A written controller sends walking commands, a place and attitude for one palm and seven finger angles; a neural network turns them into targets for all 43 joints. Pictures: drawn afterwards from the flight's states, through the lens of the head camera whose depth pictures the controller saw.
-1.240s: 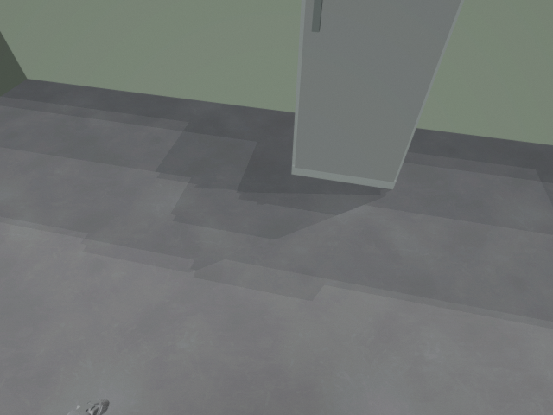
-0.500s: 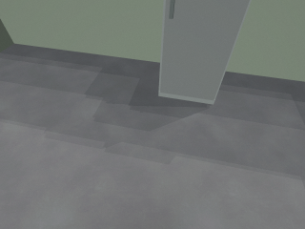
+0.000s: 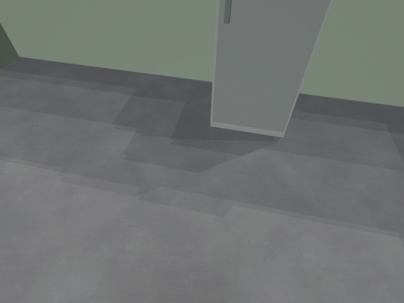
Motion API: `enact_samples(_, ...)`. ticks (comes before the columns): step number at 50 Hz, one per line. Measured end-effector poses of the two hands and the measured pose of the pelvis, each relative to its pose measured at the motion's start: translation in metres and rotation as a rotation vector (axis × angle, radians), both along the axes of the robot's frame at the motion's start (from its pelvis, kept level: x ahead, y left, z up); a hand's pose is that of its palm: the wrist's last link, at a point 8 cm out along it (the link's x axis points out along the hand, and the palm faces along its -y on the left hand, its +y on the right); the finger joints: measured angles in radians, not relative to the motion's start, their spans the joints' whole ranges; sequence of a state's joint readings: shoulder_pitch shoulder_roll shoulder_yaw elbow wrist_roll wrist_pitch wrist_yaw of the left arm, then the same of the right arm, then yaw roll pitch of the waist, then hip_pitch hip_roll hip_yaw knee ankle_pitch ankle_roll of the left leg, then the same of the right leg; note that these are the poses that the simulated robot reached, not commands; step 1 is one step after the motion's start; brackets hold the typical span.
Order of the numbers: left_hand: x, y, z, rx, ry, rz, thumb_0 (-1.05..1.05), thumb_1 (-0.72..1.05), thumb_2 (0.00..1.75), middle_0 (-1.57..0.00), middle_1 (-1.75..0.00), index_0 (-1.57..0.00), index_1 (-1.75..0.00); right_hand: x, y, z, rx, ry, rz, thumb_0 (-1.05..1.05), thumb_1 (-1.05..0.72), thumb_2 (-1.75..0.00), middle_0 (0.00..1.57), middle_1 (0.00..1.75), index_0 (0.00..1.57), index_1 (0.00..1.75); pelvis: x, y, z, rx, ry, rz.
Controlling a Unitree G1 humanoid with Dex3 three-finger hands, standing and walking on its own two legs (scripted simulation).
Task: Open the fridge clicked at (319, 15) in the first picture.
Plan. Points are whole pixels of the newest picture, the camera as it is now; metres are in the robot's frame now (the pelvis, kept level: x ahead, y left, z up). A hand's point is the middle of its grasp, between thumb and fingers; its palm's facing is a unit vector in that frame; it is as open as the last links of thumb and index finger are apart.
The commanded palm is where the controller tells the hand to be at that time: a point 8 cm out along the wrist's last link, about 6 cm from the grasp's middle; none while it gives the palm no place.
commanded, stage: look at it before walking up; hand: left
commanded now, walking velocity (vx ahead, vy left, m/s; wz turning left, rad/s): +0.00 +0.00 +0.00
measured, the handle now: out of the picture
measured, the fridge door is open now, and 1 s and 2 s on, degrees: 0 0 0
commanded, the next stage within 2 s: walk to a spot facing it in 0.20 s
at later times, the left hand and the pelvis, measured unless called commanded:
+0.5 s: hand out of the picture +0.06 +0.22 -0.17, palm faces -0.02 -0.96 -0.26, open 7.4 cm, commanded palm none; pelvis +0.02 +0.00 -0.01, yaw -1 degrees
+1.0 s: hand (152, 243) +0.30 +0.15 -0.19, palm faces -0.10 -0.97 -0.23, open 7.3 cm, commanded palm none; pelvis +0.18 -0.03 -0.03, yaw -6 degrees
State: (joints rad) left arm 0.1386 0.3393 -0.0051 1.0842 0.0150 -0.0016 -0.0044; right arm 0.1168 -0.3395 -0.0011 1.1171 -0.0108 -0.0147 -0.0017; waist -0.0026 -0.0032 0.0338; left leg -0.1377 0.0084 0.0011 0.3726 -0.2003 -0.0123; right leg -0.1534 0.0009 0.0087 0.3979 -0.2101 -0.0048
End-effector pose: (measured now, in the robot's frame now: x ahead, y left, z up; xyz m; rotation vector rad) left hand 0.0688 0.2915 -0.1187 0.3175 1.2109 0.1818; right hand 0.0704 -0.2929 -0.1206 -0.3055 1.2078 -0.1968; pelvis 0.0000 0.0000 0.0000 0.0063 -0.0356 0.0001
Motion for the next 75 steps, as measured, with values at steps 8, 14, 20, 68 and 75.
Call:
enact_samples(8, -0.002, 0.000, -0.001, 0.001, 0.011, 0.005, 0.01, 0.90, 0.90, -0.21, -0.30, -0.21, -0.30, 0.004, -0.002, 0.001, -0.005, 0.000, 0.000, 0.01, -0.91, -0.89, 0.21, 0.30, 0.20, 0.30, 0.003, -0.001, 0.000, -0.001, -0.001, 0.000)
enact_samples(14, -0.001, 0.000, 0.000, 0.002, 0.008, 0.006, 0.01, 0.90, 0.90, -0.21, -0.30, -0.21, -0.30, 0.008, -0.002, 0.002, -0.006, -0.006, 0.003, 0.01, -0.91, -0.89, 0.21, 0.30, 0.20, 0.30, 0.004, -0.001, 0.001, -0.002, -0.002, -0.001)
enact_samples(20, -0.002, -0.004, -0.004, -0.005, 0.013, 0.016, 0.01, 0.90, 0.90, -0.20, -0.30, -0.20, -0.30, 0.007, 0.004, -0.001, 0.004, -0.002, 0.001, 0.01, -0.91, -0.89, 0.21, 0.30, 0.20, 0.30, 0.008, -0.001, -0.001, -0.004, 0.000, -0.007)
enact_samples(68, 0.248, -0.075, -0.067, -0.226, 0.165, 0.070, 0.01, 0.91, 0.90, -0.20, -0.30, -0.20, -0.30, 0.327, 0.046, -0.010, 0.079, -0.171, -0.082, 0.00, -0.91, -0.89, 0.20, 0.30, 0.19, 0.30, 0.329, -0.005, -0.024, -0.056, -0.004, -0.072)
enact_samples(75, 0.320, -0.060, -0.041, -0.207, 0.151, 0.054, 0.01, 0.91, 0.90, -0.20, -0.30, -0.20, -0.30, 0.321, 0.062, -0.007, 0.081, -0.017, -0.168, -0.01, -0.95, -0.89, 0.20, 0.30, 0.20, 0.30, 0.384, 0.005, -0.004, -0.032, 0.014, -0.087)
